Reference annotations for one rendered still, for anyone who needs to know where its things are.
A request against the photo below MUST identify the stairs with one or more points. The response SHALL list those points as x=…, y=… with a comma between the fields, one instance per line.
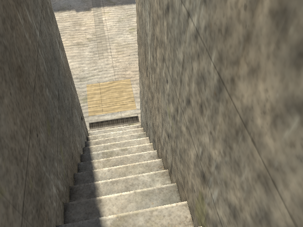
x=121, y=182

